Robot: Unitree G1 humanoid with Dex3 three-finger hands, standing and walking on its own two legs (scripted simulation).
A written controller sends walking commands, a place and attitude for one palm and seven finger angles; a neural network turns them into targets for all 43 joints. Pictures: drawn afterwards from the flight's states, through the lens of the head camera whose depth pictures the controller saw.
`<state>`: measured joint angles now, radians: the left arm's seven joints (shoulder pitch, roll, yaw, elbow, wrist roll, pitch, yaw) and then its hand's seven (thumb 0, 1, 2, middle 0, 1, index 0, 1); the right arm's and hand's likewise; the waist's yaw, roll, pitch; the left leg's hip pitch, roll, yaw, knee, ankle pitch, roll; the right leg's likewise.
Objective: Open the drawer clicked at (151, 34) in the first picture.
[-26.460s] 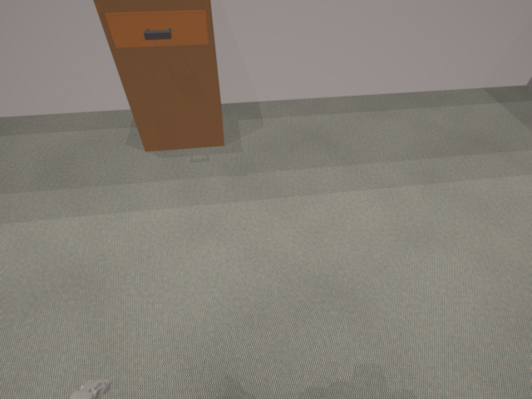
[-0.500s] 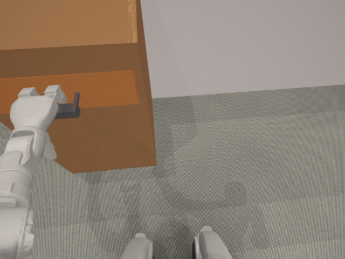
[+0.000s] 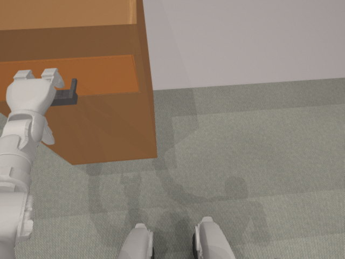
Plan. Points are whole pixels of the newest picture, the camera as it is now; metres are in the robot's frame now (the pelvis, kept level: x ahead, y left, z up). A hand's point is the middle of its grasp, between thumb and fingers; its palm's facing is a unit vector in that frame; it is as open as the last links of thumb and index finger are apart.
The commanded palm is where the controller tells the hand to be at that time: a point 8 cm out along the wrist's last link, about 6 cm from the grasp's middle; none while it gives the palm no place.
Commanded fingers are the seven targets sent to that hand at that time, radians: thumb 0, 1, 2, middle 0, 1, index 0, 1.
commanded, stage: lower the fingers behind the handle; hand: left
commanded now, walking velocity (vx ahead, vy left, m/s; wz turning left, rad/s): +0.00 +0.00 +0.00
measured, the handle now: (54, 90) +0.52 +0.31 +0.00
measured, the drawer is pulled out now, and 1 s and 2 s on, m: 0.00 0.00 0.00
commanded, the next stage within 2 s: lift the fingers back up to retry in 0.40 s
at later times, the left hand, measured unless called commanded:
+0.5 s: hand (47, 110) +0.46 +0.31 +0.01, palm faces -0.06 +0.03 -1.00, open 13.9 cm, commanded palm +0.44 +0.30 +0.04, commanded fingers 0.00 -0.50 0.30 -0.30 -1.20 -0.30 -1.20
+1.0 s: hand (41, 95) +0.47 +0.31 +0.05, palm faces -0.04 -0.01 -1.00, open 13.9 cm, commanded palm +0.45 +0.30 +0.11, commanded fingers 0.00 -0.50 0.30 -0.30 -1.20 -0.30 -1.20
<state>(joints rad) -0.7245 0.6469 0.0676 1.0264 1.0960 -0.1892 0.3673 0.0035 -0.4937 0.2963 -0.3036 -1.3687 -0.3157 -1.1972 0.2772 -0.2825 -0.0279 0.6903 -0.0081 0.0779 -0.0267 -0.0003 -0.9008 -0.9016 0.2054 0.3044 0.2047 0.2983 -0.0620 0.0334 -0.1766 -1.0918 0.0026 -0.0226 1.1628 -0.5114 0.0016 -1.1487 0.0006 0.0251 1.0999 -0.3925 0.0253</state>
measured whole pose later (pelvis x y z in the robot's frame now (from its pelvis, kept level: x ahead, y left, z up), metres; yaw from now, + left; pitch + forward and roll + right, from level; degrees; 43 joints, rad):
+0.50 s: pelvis -0.01 +0.00 -0.01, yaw +0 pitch +27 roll -1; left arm -0.74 0.68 0.09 1.00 1.08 -0.20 0.32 0.00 -0.49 0.30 -0.21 -1.28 -0.31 -1.19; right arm 0.30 -0.28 -0.02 0.68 0.00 0.05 -0.05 0.00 -0.90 -0.90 0.21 0.30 0.20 0.30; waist -0.08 0.04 -0.17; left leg -1.17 0.00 -0.03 1.22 -0.52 0.00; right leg -1.23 0.00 0.02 1.15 -0.39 0.03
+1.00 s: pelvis +0.03 +0.01 +0.03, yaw -1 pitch +22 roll -2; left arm -0.62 0.62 0.10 0.91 1.07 -0.17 0.32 0.00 -0.49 0.30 -0.31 -1.20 -0.32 -1.20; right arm 0.31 -0.28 -0.05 0.71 -0.02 0.10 -0.03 0.00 -0.90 -0.90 0.21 0.30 0.20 0.30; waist -0.07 0.04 -0.15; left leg -0.90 0.02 -0.03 1.01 -0.49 0.01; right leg -0.95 0.01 0.02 0.92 -0.37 0.03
